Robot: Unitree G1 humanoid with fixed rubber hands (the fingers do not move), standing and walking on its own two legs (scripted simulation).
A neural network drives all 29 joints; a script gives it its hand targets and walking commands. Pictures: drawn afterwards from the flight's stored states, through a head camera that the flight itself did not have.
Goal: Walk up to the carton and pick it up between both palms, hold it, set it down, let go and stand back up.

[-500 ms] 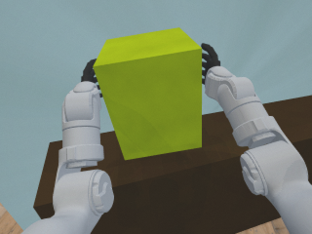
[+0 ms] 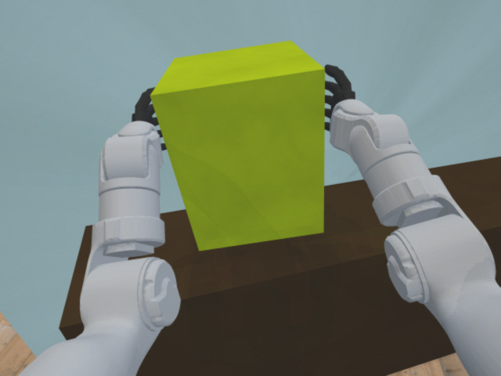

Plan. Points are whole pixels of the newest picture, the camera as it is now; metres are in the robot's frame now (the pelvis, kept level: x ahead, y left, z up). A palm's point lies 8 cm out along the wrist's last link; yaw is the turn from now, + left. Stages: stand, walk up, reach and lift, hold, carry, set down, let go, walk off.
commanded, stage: hold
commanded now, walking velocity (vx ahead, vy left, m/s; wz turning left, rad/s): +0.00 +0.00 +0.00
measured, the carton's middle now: (246, 142) +0.41 +0.00 +0.25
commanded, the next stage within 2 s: none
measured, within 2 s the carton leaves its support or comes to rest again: neither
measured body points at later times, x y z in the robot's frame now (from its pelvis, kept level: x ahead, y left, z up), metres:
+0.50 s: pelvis +0.00 +0.00 +0.00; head -0.09 +0.02 +0.44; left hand +0.39 +0.14 +0.29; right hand +0.39 -0.15 +0.31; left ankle +0.02 +0.14 -0.75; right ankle -0.01 -0.12 -0.75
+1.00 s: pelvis +0.01 +0.00 +0.00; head -0.08 +0.03 +0.44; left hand +0.40 +0.15 +0.29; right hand +0.39 -0.14 +0.31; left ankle +0.02 +0.14 -0.75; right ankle -0.01 -0.12 -0.75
